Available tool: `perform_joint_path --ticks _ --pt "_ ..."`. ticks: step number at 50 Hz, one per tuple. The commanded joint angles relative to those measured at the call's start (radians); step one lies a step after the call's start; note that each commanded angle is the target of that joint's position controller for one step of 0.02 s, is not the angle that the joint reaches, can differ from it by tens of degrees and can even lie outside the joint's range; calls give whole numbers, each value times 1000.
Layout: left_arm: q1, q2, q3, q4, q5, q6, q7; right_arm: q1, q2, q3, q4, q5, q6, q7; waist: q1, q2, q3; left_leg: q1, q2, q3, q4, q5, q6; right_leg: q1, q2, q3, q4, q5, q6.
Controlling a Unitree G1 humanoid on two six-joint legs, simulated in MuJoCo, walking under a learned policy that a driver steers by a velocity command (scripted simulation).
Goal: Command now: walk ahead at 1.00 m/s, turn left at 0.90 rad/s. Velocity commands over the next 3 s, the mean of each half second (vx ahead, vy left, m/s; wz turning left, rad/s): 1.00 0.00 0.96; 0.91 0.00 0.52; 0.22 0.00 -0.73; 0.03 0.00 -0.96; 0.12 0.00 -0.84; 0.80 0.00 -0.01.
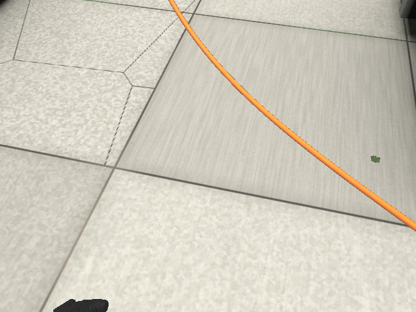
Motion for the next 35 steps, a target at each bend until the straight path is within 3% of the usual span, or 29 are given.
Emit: perform_joint_path --ticks 1,3,5,7,10,12,13,14,15,16,17,18,19,20,21,23,24,27,29,31,33,34,35 --pt "52 135 32 -92 23 -10 11 -89 -111 -18 -127 5 -46 -11 127 -110 -18 154 256 -631 -453 -147 177 -296 -68 54 -149 69 39" --pt "-28 138 32 -123 36 9 24 -72 -89 -10 -120 22 -43 -35 105 -84 29 35 195 -494 -461 13 156 -239 -83 2 -362 101 85" --pt "-180 72 14 -186 47 13 27 -41 -83 -9 -104 30 -30 -62 41 -33 62 -61 126 -392 -441 127 113 -162 -44 -60 -600 287 120" --pt "-252 32 10 -225 31 14 23 -8 -105 -18 -88 28 -15 -70 -14 28 33 -107 99 -372 -422 105 62 -35 10 -97 -792 440 135" --pt "-266 94 46 -247 -13 8 22 33 -101 -26 -60 41 -10 -72 -38 84 -20 25 130 -459 -347 57 30 44 32 -39 -926 483 148" --pt "-226 151 75 -247 -28 -4 26 23 -99 -34 -55 40 -4 -78 1 105 -54 169 153 -490 -225 241 1 75 31 -27 -975 415 120" --pt "-99 187 99 -225 -32 -11 29 -7 -114 -41 -64 30 1 -75 84 112 -142 210 139 -468 -74 424 -28 206 32 -47 -970 388 96" --pt "157 212 114 -181 -37 -6 36 -79 -113 -34 -98 1 5 -67 226 135 -309 125 133 -421 188 492 -63 493 -48 -15 -860 313 59" --pt "401 267 116 -135 -28 12 44 -65 11 7 -137 -41 2 -56 265 -55 -486 -89 88 -338 558 -41 -80 830 -242 220 -781 88 27" --pt "362 327 121 -104 18 3 12 133 41 36 -192 62 -7 -50 106 -628 -608 -404 64 -265 834 -314 -104 989 -499 915 -1072 -382 -177" --pt "275 181 102 -152 23 15 15 60 -57 25 -144 78 7 -65 164 -413 -429 -509 172 -222 889 -192 -109 876 -433 864 -1136 -620 -152" --pt "243 127 88 -139 17 29 25 -81 -113 14 -169 47 12 -61 191 -241 -272 -532 188 -166 879 -122 -110 726 -382 643 -1130 -443 -109" --pt "237 136 86 -112 29 38 24 -174 -105 12 -188 16 16 -58 185 -24 -172 -479 220 -139 844 -100 -110 569 -332 475 -1131 -187 -84" --pt "212 140 86 -83 36 38 23 -220 -92 9 -217 4 14 -51 151 0 -103 -450 260 -145 779 -67 -107 452 -307 364 -1130 -19 -87" --pt "193 117 77 -61 40 34 22 -217 -75 9 -227 19 22 -41 118 -22 -69 -407 296 -150 746 -67 -103 369 -284 270 -1147 59 -78" --pt "182 70 64 -18 15 30 9 -215 -35 18 -249 46 42 -35 87 -75 -35 -426 338 -137 716 -87 -99 309 -274 150 -1176 149 -76" --pt "171 75 65 -1 6 31 7 -227 -26 23 -262 45 50 -31 72 -74 -6 -459 355 -133 696 -75 -104 286 -281 102 -1194 195 -79" --pt "131 142 78 14 17 30 14 -270 -41 30 -285 29 46 -21 47 -49 45 -470 361 -107 580 91 -131 219 -262 -73 -1257 324 -69" --pt "150 174 83 29 23 28 21 -334 -62 28 -294 25 38 -10 71 -15 69 -440 340 -51 443 226 -130 229 -230 -187 -1287 377 -44" --pt "216 202 84 57 21 32 25 -428 -56 31 -314 21 28 6 111 17 91 -402 303 21 287 306 -104 290 -216 -263 -1293 494 -11" --pt "243 250 88 70 24 41 30 -456 -75 22 -324 27 18 20 99 -22 67 -261 217 120 167 305 -67 345 -207 -331 -1236 908 24" --pt "266 283 94 74 24 50 36 -441 -103 9 -325 31 17 23 73 -75 30 -193 166 162 157 262 -53 394 -219 -343 -1163 1179 33" --pt "263 315 101 72 22 62 44 -375 -132 -7 -316 39 21 23 17 -134 -17 -111 126 184 163 189 -37 428 -239 -348 -1044 1418 34"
